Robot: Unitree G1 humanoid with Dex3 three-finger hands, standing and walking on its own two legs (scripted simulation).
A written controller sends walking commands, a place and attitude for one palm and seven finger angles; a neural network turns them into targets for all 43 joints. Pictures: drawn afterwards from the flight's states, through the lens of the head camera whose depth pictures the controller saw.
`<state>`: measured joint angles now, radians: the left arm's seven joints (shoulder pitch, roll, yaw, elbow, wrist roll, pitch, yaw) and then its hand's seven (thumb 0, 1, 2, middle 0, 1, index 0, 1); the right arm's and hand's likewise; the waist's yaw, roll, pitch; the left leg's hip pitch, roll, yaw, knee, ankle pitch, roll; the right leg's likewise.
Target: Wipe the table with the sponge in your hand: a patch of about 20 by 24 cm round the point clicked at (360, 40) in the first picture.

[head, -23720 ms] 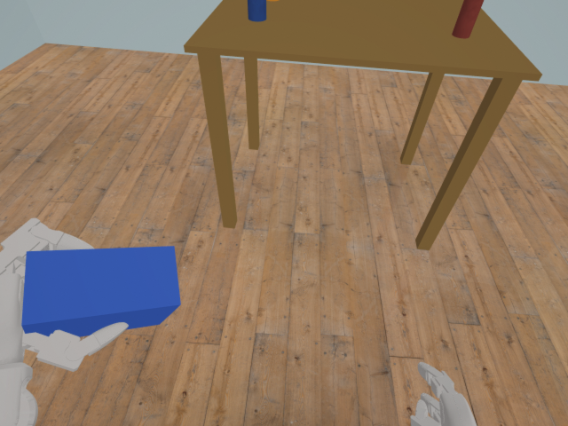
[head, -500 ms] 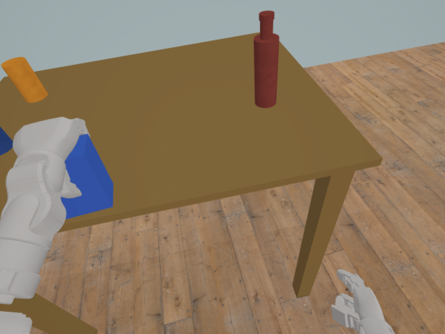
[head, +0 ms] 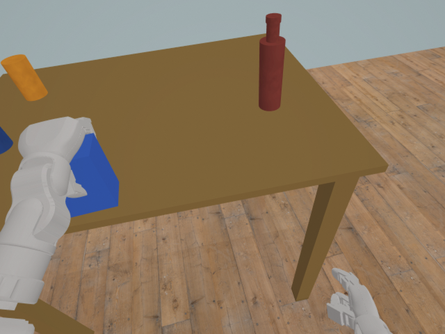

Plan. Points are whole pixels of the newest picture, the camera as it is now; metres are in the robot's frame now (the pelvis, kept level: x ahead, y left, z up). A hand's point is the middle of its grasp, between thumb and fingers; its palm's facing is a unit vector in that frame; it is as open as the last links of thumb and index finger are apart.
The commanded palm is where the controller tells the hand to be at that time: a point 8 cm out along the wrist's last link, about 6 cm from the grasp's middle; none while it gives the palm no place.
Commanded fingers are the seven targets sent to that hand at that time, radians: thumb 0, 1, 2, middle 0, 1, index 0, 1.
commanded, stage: wipe forward along the first lane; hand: left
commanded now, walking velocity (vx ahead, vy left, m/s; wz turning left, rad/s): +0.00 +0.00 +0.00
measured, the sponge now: (83, 185) +0.32 +0.32 +0.11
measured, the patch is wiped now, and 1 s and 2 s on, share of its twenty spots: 0.00 0.15 0.20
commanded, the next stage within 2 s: none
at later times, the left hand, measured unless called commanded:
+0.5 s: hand (70, 147) +0.36 +0.34 +0.17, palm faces -0.06 +0.02 -1.00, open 10.5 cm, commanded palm +0.34 +0.34 +0.21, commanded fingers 0.00 0.10 1.30 -1.20 -1.60 -1.20 -1.60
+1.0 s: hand (70, 134) +0.39 +0.36 +0.17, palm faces -0.12 +0.04 -0.99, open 10.5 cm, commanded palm +0.39 +0.36 +0.20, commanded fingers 0.00 0.10 1.30 -1.20 -1.60 -1.20 -1.60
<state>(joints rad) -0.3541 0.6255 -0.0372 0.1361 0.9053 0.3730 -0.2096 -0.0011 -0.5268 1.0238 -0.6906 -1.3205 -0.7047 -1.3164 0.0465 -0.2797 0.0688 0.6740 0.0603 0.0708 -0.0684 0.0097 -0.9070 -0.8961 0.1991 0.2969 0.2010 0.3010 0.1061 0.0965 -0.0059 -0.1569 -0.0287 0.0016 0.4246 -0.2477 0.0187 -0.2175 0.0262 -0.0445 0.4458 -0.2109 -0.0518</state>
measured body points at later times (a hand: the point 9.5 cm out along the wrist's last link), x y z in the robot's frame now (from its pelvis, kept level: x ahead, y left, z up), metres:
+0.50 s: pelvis +0.00 +0.00 +0.00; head +0.01 -0.04 +0.44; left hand +0.35 +0.33 +0.22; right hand +0.16 -0.26 -0.13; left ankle -0.01 +0.11 -0.74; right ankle +0.02 -0.09 -0.74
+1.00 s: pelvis -0.01 +0.00 -0.01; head +0.03 -0.03 +0.44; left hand +0.40 +0.35 +0.22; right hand +0.09 -0.28 -0.14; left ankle -0.01 +0.11 -0.74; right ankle +0.02 -0.09 -0.74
